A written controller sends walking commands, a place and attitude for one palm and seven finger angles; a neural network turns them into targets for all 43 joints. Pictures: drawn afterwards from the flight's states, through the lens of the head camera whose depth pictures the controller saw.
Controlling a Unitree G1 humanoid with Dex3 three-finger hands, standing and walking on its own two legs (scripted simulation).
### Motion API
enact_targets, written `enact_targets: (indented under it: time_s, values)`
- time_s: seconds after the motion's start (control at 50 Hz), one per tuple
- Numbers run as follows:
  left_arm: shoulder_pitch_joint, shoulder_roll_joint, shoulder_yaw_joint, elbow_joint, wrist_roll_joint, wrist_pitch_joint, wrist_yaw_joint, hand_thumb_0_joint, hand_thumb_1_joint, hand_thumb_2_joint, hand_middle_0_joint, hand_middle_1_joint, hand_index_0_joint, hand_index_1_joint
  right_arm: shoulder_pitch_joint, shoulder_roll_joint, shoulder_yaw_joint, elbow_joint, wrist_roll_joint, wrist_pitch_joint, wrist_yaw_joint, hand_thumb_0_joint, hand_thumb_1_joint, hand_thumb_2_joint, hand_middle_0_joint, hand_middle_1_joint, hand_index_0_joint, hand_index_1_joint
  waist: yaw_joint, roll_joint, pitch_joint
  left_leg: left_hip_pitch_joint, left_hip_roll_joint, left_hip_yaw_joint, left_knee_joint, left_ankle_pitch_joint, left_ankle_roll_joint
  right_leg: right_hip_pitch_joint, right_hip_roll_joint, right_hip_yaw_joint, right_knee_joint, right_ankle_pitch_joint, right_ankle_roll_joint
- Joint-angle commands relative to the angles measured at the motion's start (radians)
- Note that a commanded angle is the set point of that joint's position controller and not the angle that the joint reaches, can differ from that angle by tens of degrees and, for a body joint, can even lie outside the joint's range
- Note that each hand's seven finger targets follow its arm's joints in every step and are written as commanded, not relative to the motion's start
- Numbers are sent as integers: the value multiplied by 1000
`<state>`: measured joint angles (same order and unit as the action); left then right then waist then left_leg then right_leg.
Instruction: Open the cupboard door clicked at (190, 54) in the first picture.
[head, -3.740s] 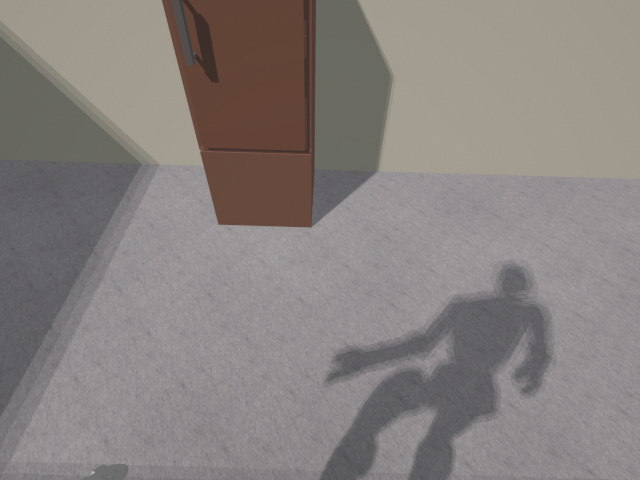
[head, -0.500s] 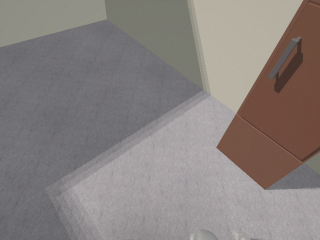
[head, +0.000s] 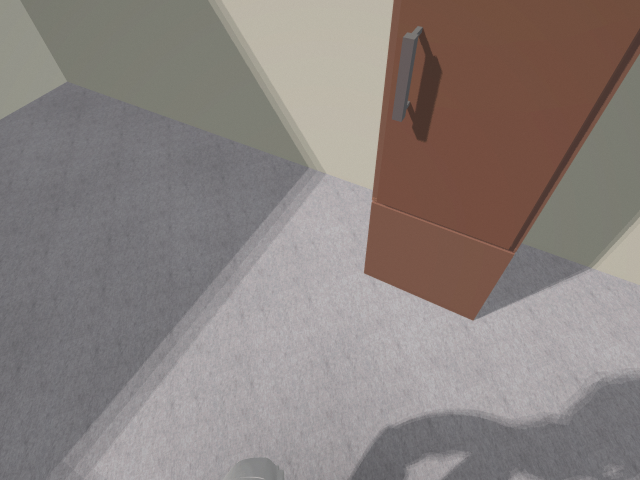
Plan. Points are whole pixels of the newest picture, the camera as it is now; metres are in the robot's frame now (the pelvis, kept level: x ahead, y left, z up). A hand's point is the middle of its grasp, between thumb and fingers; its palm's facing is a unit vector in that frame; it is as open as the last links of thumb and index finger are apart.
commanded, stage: turn to face it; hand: left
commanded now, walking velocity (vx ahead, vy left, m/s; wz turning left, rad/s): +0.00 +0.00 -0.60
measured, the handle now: (407, 75) +0.82 -0.13 +0.06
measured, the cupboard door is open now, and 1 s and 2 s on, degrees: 0 0 0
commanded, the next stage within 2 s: take the last steps up to it in 0.58 s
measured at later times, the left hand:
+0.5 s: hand out of the picture +0.13 +0.25 -0.16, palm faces -0.22 -0.95 -0.22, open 7.4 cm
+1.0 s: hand out of the picture +0.10 +0.18 -0.15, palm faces -0.34 -0.91 -0.22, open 7.2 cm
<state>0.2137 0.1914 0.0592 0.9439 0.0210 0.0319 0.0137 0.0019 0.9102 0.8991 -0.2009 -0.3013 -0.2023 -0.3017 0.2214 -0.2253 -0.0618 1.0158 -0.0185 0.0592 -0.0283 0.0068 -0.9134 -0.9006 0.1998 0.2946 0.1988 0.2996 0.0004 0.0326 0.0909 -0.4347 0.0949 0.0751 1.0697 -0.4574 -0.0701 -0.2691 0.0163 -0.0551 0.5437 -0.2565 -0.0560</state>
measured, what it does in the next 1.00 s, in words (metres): steps on the spot, turning right: left foot, then right foot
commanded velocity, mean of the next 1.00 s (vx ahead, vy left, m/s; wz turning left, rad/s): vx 0.10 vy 0.00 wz -0.28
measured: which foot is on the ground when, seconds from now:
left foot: up 0.00-0.28, down 0.30-0.72, up 0.74-1.00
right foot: down 0.00-0.30, up 0.32-0.68, down 0.70-1.00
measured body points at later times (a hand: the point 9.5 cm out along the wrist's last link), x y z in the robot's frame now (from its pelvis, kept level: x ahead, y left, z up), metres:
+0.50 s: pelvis +0.00 +0.06 +0.01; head +0.03 +0.08 +0.46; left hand +0.15 +0.30 -0.14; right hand +0.01 -0.20 -0.12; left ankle +0.02 +0.16 -0.73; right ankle -0.06 -0.07 -0.66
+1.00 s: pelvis +0.00 +0.02 +0.01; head +0.00 +0.01 +0.46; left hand +0.12 +0.23 -0.14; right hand -0.08 -0.22 -0.15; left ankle +0.08 +0.14 -0.69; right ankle -0.07 -0.06 -0.73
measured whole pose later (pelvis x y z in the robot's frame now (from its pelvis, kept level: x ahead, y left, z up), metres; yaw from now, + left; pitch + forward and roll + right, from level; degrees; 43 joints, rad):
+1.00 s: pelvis +0.00 +0.02 +0.01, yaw -22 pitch -1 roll +0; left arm 0.28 0.17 0.04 1.04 0.03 -0.02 0.01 0.00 0.93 0.90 -0.20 -0.30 -0.20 -0.30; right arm 0.28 -0.21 -0.06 1.06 -0.03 0.03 0.01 0.01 -0.91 -0.90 0.20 0.29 0.20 0.30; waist 0.00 0.02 0.01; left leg -0.42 0.11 0.09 0.85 -0.35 -0.06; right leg -0.10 0.00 -0.06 0.40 -0.28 -0.03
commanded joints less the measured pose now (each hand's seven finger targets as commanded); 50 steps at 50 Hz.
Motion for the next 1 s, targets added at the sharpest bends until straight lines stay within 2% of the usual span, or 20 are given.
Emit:
enact_targets:
  time_s: [0.0, 0.16, 0.24, 0.26, 0.28, 0.3, 0.36, 0.4, 0.54, 0.6, 0.64, 0.66, 0.68, 0.7, 0.72, 0.74, 0.76, 0.78, 0.84, 0.98]
  values:
    - [18, 203, 53, -59, -2, -19, 3, 0, 900, 900, -200, -300, -200, -300, -41, -60, -15, -106, 1, -28, 4, 0, -900, -900, 200, 300, 200, 300, 21, -128, -123, -64, -4, -44, -65, 47, -19, 110, -245, 304, -210, 379, -127]
    - [-12, 245, 69, -87, 5, -3, -6, 0, 900, 900, -200, -300, -200, -300, -80, -82, -13, -160, 12, -40, 1, 0, -900, -900, 200, 300, 200, 300, 25, -192, -135, 43, -49, -52, -293, 14, -5, 68, -221, 423, -190, 281, -130]
    - [-75, 223, 61, -108, -8, 10, -10, 0, 900, 900, -200, -300, -200, -300, 43, -99, -12, -135, 18, -59, -11, 0, -900, -900, 200, 300, 200, 300, -36, -154, -163, 326, -59, -35, -659, 211, 19, -73, -130, 395, -80, 229, -32]
    - [-73, 174, 52, -132, -16, 14, -13, 0, 900, 900, -200, -300, -200, -300, 75, -165, -21, -138, 10, -70, -14, 0, -900, -900, 200, 300, 200, 300, -54, 24, -171, 416, 104, -211, -789, 165, 73, -208, -33, 311, 55, 59, 18]
    - [-56, 132, 44, -152, -13, 14, -24, 0, 900, 900, -200, -300, -200, -300, 43, -251, -34, -164, -1, -64, -10, 0, -900, -900, 200, 300, 200, 300, -30, 283, -117, 390, 330, -425, -861, 220, 167, -343, 65, 139, 290, -288, 78]
    - [-66, 173, 52, -137, 3, 22, -21, 0, 900, 900, -200, -300, -200, -300, 4, -235, -30, -175, -5, -62, -10, 0, -900, -900, 200, 300, 200, 300, -39, 251, -93, 266, 380, -444, -867, 189, 210, -316, 7, 144, 472, -312, 100]
    - [-31, 165, 62, -101, 6, 28, -41, 0, 900, 900, -200, -300, -200, -300, -107, -152, -7, -204, -9, -67, -11, 0, -900, -900, 200, 300, 200, 300, 28, 104, -27, 167, 226, -205, -833, 277, 193, -279, -25, 106, 651, -166, 112]
    - [-28, 140, 49, -97, 2, 29, -43, 0, 900, 900, -200, -300, -200, -300, -64, -143, -9, -188, -8, -71, -11, 0, -900, -900, 200, 300, 200, 300, 11, 129, -64, 262, 184, -121, -788, 435, 190, -279, -32, 71, 604, -147, 122]
    - [-119, 98, 19, -105, -3, 22, -36, 0, 900, 900, -200, -300, -200, -300, 85, -164, -27, -103, -8, -65, -5, 0, -900, -900, 200, 300, 200, 300, -56, 160, -105, 388, 226, -78, -712, 713, 216, -175, -47, -9, 293, -215, 117]
    - [-95, 89, 13, -90, -7, 11, -30, 0, 900, 900, -200, -300, -200, -300, 87, -179, -35, -83, -9, -60, -1, 0, -900, -900, 200, 300, 200, 300, -47, 194, -128, 383, 233, -66, -663, 755, 203, -90, -32, -27, 145, -188, 95]
    - [-41, 101, 16, -64, -7, -2, -26, 0, 900, 900, -200, -300, -200, -300, 85, -176, -35, -72, -2, -58, 3, 0, -900, -900, 200, 300, 200, 300, -18, 145, -149, 335, 204, -31, -590, 700, 155, 47, -25, -40, -72, -8, 81]
    - [13, 132, 21, -44, -4, -12, -20, 0, 900, 900, -200, -300, -200, -300, 84, -156, -31, -69, 4, -58, 6, 0, -900, -900, 200, 300, 200, 300, 7, 82, -172, 265, 173, 2, -516, 593, 107, 174, -69, 6, -191, 129, 67]
    - [69, 214, 34, -19, 3, -25, -9, 0, 900, 900, -200, -300, -200, -300, 85, -91, -17, -83, 12, -59, 11, 0, -900, -900, 200, 300, 200, 300, 25, -128, -213, 47, 95, 92, -365, 258, 44, 371, -271, 214, -228, 327, 5]
    - [108, 264, 38, 0, -2, -28, -3, 0, 900, 900, -200, -300, -200, -300, 19, -46, 2, -114, 7, -52, 12, 0, -900, -900, 200, 300, 200, 300, 56, -254, -182, -100, 11, 65, -216, -157, 11, 348, -414, 343, -228, 439, -96]
    - [132, 252, 44, 11, -6, -32, 2, 0, 900, 900, -200, -300, -200, -300, -27, -67, 3, -115, 0, -38, 5, 0, -900, -900, 200, 300, 200, 300, 86, -323, -165, -125, 13, -29, -117, -168, 23, 267, -390, 387, -265, 318, -138]
    - [103, 223, 41, 15, -3, -27, 6, 0, 900, 900, -200, -300, -200, -300, -37, -77, -2, -107, -2, -36, 8, 0, -900, -900, 200, 300, 200, 300, 71, -303, -102, -170, 14, -44, -35, -118, 30, 238, -370, 394, -298, 114, -156]
    - [57, 187, 32, 9, -2, -31, 6, 0, 900, 900, -200, -300, -200, -300, -21, -78, -5, -82, -7, -42, 16, 0, -900, -900, 200, 300, 200, 300, 43, -202, -58, -190, 24, -51, -3, -26, 28, 220, -327, 331, -307, 25, -141]
    - [24, 168, 24, 4, -2, -38, 3, 0, 900, 900, -200, -300, -200, -300, 5, -71, -6, -59, -11, -47, 25, 0, -900, -900, 200, 300, 200, 300, 17, -161, -38, -176, 32, -36, -8, 37, 20, 191, -292, 263, -307, 13, -115]
    - [53, 137, 14, 26, 1, -64, 0, 0, 900, 900, -200, -300, -200, -300, 34, -49, -7, -35, -13, -58, 36, 0, -900, -900, 200, 300, 200, 300, 8, -171, -21, -118, 28, -8, -79, 108, 9, 139, -269, 219, -332, 17, -102]
    - [132, 156, 18, 88, 5, -78, -4, 0, 900, 900, -200, -300, -200, -300, -38, -23, -1, -57, -6, -78, 49, 0, -900, -900, 200, 300, 200, 300, 37, -168, 9, -44, 6, 14, -328, 97, 28, 130, -286, 257, -353, -75, -126]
